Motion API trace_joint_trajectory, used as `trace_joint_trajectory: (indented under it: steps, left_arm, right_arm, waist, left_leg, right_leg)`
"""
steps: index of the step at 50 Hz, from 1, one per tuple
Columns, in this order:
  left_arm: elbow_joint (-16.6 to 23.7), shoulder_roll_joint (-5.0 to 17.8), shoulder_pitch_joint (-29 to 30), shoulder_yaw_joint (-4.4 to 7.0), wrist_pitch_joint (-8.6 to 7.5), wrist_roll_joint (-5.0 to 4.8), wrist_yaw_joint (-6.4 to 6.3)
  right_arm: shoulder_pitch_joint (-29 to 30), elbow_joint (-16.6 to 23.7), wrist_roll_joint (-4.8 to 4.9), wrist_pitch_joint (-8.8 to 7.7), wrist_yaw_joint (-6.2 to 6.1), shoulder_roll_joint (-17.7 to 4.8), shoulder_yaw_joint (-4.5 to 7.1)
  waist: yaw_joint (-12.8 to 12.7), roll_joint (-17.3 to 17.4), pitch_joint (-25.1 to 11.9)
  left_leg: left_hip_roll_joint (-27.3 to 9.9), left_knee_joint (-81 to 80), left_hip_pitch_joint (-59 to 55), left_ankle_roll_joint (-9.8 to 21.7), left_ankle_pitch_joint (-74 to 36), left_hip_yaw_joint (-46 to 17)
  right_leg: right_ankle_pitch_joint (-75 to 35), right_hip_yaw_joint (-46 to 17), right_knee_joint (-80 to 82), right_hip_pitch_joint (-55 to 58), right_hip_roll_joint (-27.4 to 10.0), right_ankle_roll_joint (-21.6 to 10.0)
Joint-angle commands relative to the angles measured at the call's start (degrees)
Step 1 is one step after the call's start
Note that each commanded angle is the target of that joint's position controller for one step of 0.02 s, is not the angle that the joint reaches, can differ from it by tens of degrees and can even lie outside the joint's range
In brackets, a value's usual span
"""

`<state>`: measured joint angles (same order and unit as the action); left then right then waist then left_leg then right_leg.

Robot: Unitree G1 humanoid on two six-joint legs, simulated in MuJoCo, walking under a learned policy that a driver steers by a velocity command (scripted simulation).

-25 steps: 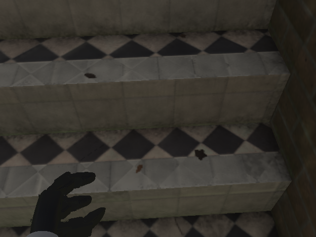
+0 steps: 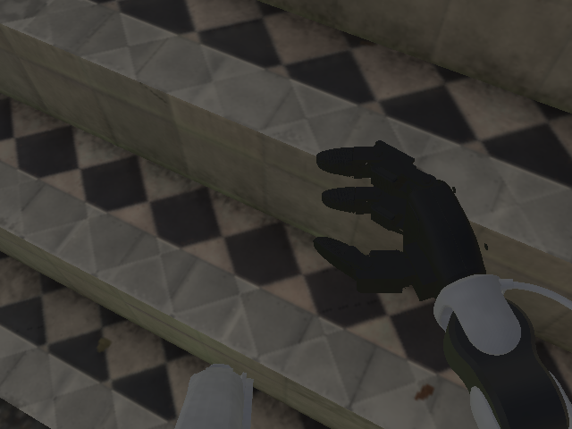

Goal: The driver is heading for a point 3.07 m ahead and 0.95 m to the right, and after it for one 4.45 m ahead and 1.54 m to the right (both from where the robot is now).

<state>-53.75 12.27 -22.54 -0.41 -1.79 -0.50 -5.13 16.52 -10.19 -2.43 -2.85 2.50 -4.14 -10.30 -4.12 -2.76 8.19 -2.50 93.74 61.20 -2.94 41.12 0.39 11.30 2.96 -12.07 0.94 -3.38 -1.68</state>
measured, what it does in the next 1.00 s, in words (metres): climbs, turning right: right foot, then left foot 0.20 m higher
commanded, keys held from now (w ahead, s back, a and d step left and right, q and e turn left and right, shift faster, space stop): w+e+shift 0.64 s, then w+shift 0.08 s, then w+q+shift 0.28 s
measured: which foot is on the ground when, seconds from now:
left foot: down 0.00-0.30, up 0.32-0.56, down 0.58-0.90, up 0.92-1.00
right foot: down 0.00-0.02, up 0.04-0.34, down 0.36-0.60, up 0.62-0.92, down 0.94-1.00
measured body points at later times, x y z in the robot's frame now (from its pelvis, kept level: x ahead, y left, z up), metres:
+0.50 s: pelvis +0.21 +0.02 +0.25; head +0.21 -0.03 +0.70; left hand +0.12 +0.26 +0.14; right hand +0.53 -0.15 +0.38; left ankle +0.27 +0.15 -0.15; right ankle +0.14 -0.03 -0.49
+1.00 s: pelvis +0.20 -0.07 +0.21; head +0.20 -0.11 +0.66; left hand +0.38 +0.10 +0.10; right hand +0.33 -0.37 +0.16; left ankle +0.29 +0.10 -0.18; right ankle +0.09 -0.11 -0.53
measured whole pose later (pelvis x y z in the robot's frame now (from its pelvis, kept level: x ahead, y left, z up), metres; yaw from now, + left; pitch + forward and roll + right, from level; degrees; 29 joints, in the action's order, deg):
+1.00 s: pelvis +0.20 -0.07 +0.21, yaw -31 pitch +5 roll +5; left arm -41.9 11.1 -21.1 -1.2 -1.7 5.0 0.7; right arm -1.0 -28.8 2.4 -4.1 -0.2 -8.9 -1.6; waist -1.5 -1.1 -4.1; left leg -2.9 126.4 62.0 -0.9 38.4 -6.1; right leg 19.8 5.9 -31.6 -13.5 -6.5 -3.5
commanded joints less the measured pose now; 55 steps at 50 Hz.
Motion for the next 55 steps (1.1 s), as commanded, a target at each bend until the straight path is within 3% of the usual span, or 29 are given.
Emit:
trace_joint_trajectory:
  steps: [1, 2, 3, 4, 6, 8, 11, 14, 16, 17, 18, 19, 21, 24, 26, 28, 30, 31, 32, 33, 35, 36, 40, 42, 46, 47, 49, 52, 55]
  left_arm:
    - [4.16, 25.64, 1.13, 6.47, -2.16, -2.0, 1.15]
    - [6.88, 25.24, 6.96, 7.33, -2.44, -1.86, 1.04]
    - [9.35, 20.35, 9.23, 7.05, -2.1, -1.05, 2.33]
    - [11.94, 13.08, 12.23, 6.54, -3.05, -1.1, 3.89]
    - [24.0, 0.12, 27.06, 3.5, -1.61, -1.18, 4.27]
    - [25.46, -5.21, 18.41, 0.58, -1.03, 0.77, 5.47]
    - [20.0, 7.29, -9.72, 3.43, 2.26, -0.33, 4.31]
    - [10.3, 13.38, -38.65, 7.27, 5.53, 3.95, 0.21]
    - [2.11, 9.32, -47.54, 6.88, 2.97, 5.46, 2.37]
    - [0.37, -0.5, -36.84, 2.5, 1.1, 5.15, 5.36]
    - [7.24, 0.75, -12.89, 0.08, -1.96, 8.47, 7.14]
    - [15.97, 9.05, 2.98, 2.99, -3.75, 5.82, 5.77]
    - [13.91, 4.27, -4.15, 1.85, -2.62, 2.84, 5.6]
    - [0.65, -6.02, -26.35, -1.84, -2.05, 1.92, 5.04]
    - [8.11, 3.15, -10.93, 1.15, -2.19, -1.25, 3.18]
    - [10.04, 9.57, -9.26, 4.63, -3.24, -4.65, -0.75]
    - [8.01, 18.26, -5.08, 8.17, -1.54, -5.04, -2.07]
    - [14.11, 11.59, -1.09, 5.87, -0.68, -3.76, -0.99]
    - [16.53, 6.21, 1.5, 4.65, -0.7, -1.29, -0.4]
    - [17.91, 4.72, -4.69, 5.01, 1.61, -2.07, -0.18]
    - [7.37, 1.28, -33.29, 4.04, 6.88, 2.55, -2.18]
    - [11.57, -2.59, -25.71, 0.96, 6.2, 5.46, 2.07]
    - [23.48, -1.83, 0.8, -1.24, 2.75, 0.79, 3.56]
    - [22.27, -0.05, -3.94, -1.52, 2.81, 0.93, 4.36]
    - [9.77, -2.05, -20.04, -1.32, 2.81, 6.98, 5.62]
    - [10.45, -0.68, -10.58, -0.96, 1.43, 6.06, 6.34]
    - [6.49, 14.53, -21.64, 3.95, -1.0, 6.02, 5.87]
    - [4.15, 15.09, -18.52, 5.2, 1.12, 2.74, 2.14]
    - [4.29, 7.31, -8.08, 1.97, 0.2, 3.15, 0.0]
  right_arm:
    - [-13.8, 5.1, 1.3, -0.8, -2.14, -11.95, 6.63]
    - [-26.97, -0.51, 2.08, -0.95, -2.73, -14.57, 9.22]
    - [-33.02, -9.28, 4.35, 0.03, -3.85, -19.2, 11.56]
    - [-37.19, -16.01, 4.49, -0.2, -4.42, -18.39, 12.03]
    - [-27.13, -18.61, 0.38, -2.0, -3.87, -11.09, 10.08]
    - [-24.42, -25.48, 0.28, -3.71, -1.83, -1.38, 8.99]
    - [-0.65, -19.96, -0.6, -4.61, -2.74, -12.02, 11.71]
    - [17.02, -13.03, -0.78, -4.28, -2.07, -15.85, 11.18]
    - [18.73, -7.89, -0.19, -3.91, -1.21, -4.93, 6.31]
    - [13.49, -7.45, 3.31, -4.24, -0.74, 0.68, 3.57]
    - [-2.56, -2.29, 1.1, -4.44, -0.25, -0.36, 4.82]
    - [-22.03, -5.63, -0.25, -4.26, 1.85, -3.26, 4.65]
    - [-7.87, -3.94, -3.39, -3.79, 2.93, -6.91, 4.7]
    - [17.16, 4.82, -4.65, -5.01, 1.93, 7.37, 0.2]
    - [8.68, 10.4, -3.96, -4.39, 0.03, 4.13, 0.31]
    - [1.47, 10.9, -1.32, -3.56, -3.92, -3.67, 4.72]
    - [-17.13, -1.44, 3.28, 0.97, -5.38, -10.73, 11.36]
    - [-19.67, -2.54, 1.25, 0.65, -3.18, -10.86, 11.36]
    - [-14.18, -3.94, -0.76, -0.03, -2.39, -6.38, 10.34]
    - [-5.33, -4.62, 0.91, -0.97, -1.49, -1.2, 8.59]
    - [10.65, -2.71, 3.99, -0.4, -1.76, 3.4, 7.15]
    - [7.24, -9.23, 0.45, -1.56, -2.91, 3.81, 6.18]
    - [-10.43, -20.86, -0.1, -3.31, -3.33, -6.8, 9.69]
    - [-4.66, -19.01, 1.57, -2.56, -3.62, -9.78, 10.2]
    - [1.96, -11.12, 4.45, -0.63, -3.07, 1.63, 5.24]
    - [-8.01, -12.84, 4.65, 0.01, -3.15, 3.36, 4.98]
    - [-16.48, -13.96, 5.73, -3.08, -1.98, 1.8, 5.13]
    - [1.51, -7.3, 5.97, -3.99, 0.57, 6.48, 1.94]
    - [9.49, -4.67, 5.69, -1.73, 0.54, 4.53, 1.73]
  waist:
    - [16.92, -5.34, -38.8]
    - [23.43, -0.03, -50.04]
    - [21.17, 21.47, -51.75]
    - [17.01, 27.06, -43.89]
    - [9.69, 16.66, -17.44]
    - [2.11, 7.6, -7.92]
    - [-17.46, 8.49, -11.75]
    - [-28.68, 7.23, -17.49]
    - [-27.73, -9.83, -10.75]
    - [-18.83, -18.92, 0.11]
    - [3.61, -13.13, 0.4]
    - [13.41, -11.54, -9.79]
    - [2.42, 6.65, -8.0]
    - [-6.69, 7.6, -6.56]
    - [4.11, -1.85, -9.06]
    - [10.03, -6.98, -21.44]
    - [19.64, 4.35, -28.72]
    - [20.49, 34.79, -43.25]
    - [14.5, 33.74, -42.01]
    - [4.44, 28.61, -31.72]
    - [-10.71, 2.63, -12.0]
    - [-12.39, -7.24, -11.19]
    - [-4.57, 7.3, -8.35]
    - [-9.49, 6.23, -11.01]
    - [-12.61, -8.08, -8.43]
    - [-3.0, -9.49, -5.31]
    - [-1.66, -8.13, -17.86]
    - [-4.09, -3.72, -17.53]
    - [-1.78, 2.75, -3.67]
  left_leg:
    - [-0.24, -38.1, -54.15, 6.09, -1.1, -5.93]
    - [-5.26, -43.61, -71.88, 9.25, -11.92, -18.38]
    - [-11.02, -50.63, -85.87, 12.79, -20.82, -34.26]
    - [-15.0, -53.05, -82.36, 15.23, -39.4, -39.03]
    - [-15.75, -52.54, -61.85, 11.17, -60.33, -20.66]
    - [-11.42, -56.44, -47.3, 6.85, -44.36, -9.26]
    - [-6.53, -69.04, -32.01, 7.24, -60.21, 5.67]
    - [-6.32, -50.21, -24.0, 6.88, -85.09, 11.58]
    - [1.33, -5.15, -12.38, 4.37, -34.64, 11.5]
    - [5.52, 22.67, -12.58, 2.94, -10.81, 13.78]
    - [8.37, 36.3, 5.01, 2.39, -18.6, 1.17]
    - [6.19, 27.14, -1.52, 4.09, -31.58, -10.18]
    - [6.24, 30.59, -9.2, 4.29, -30.15, -5.46]
    - [10.49, 37.39, 7.57, 3.21, -9.52, 8.85]
    - [8.58, 5.75, -18.91, 5.13, -10.94, 6.45]
    - [6.41, -27.53, -63.06, 8.13, -6.97, -6.96]
    - [4.04, -48.67, -63.98, 10.84, -2.93, -12.32]
    - [-13.93, -44.21, -84.17, 26.19, -38.17, -38.01]
    - [-22.73, -45.73, -72.52, 29.36, -67.17, -42.85]
    - [-22.28, -44.94, -54.59, 25.33, -54.03, -40.24]
    - [-17.31, -32.14, 0.43, 12.1, -23.85, -25.74]
    - [-13.17, -40.55, -4.9, 5.51, -7.18, -14.82]
    - [-15.42, -39.86, -15.6, 9.32, -8.09, -15.98]
    - [-10.43, -38.05, -10.52, 7.47, -18.23, -8.94]
    - [2.7, 12.45, -8.26, 5.72, -10.53, 5.43]
    - [8.64, 28.49, 2.97, 5.91, 1.4, -2.55]
    - [5.55, 56.76, 25.25, 0.5, -0.93, 0.06]
    - [-7.71, 43.57, 40.05, -1.29, -10.47, -4.64]
    - [-6.2, 35.35, 36.23, -1.87, -14.1, -2.96]
  right_leg:
    - [-112.18, -14.57, -21.25, -1.33, -11.42, -5.89]
    - [-101.34, -15.81, -36.94, -9.96, -11.38, -3.09]
    - [-28.09, -15.85, -56.63, -28.97, -2.79, -0.18]
    - [9.07, -13.38, -88.49, -43.58, 5.35, 1.75]
    - [22.45, -5.3, -111.2, -66.3, 8.96, 0.19]
    - [24.31, -6.52, -110.42, -63.06, 3.87, -1.53]
    - [20.68, 4.36, -94.54, -33.37, 6.84, 2.84]
    - [3.18, 0.46, -64.14, -2.63, 2.16, 0.06]
    - [-33.83, -9.59, -14.56, 9.13, -2.35, -11.59]
    - [-43.22, -4.04, 3.23, -5.01, -3.21, -13.4]
    - [-43.39, -21.64, -15.38, -4.96, 1.02, -10.17]
    - [3.48, -52.68, -4.51, -16.36, -4.56, -10.38]
    - [0.33, -40.88, -10.27, -25.89, 1.88, -7.67]
    - [-39.87, -24.63, -11.71, -13.87, 7.67, -5.14]
    - [-50.18, -36.08, 1.83, -34.42, 8.86, -3.41]
    - [-72.56, -44.22, 1.36, -45.81, -0.54, 0.34]
    - [-70.2, -38.25, -26.91, -24.57, -1.82, 2.79]
    - [-13.24, -29.11, -67.92, -48.31, 14.85, 6.92]
    - [38.07, -21.3, -100.53, -55.36, 17.97, 11.41]
    - [44.39, -20.46, -107.92, -60.17, 10.33, 10.31]
    - [29.2, -17.19, -101.21, -23.9, -1.57, 2.69]
    - [9.2, -1.01, -97.15, -30.11, 3.57, 2.34]
    - [-0.66, -7.19, -79.98, -44.28, 0.28, -3.84]
    - [-1.66, -2.06, -47.27, -28.24, -2.51, -5.86]
    - [-23.22, 6.4, -1.6, -12.25, -2.82, -13.08]
    - [-32.46, 4.18, -2.79, -5.48, -4.17, -11.18]
    - [-78.89, -12.7, -21.86, 18.46, -17.58, -8.82]
    - [-5.76, -30.59, -4.14, 15.72, -26.37, -12.71]
    - [-8.38, -25.82, 7.66, -1.72, -23.35, -10.4]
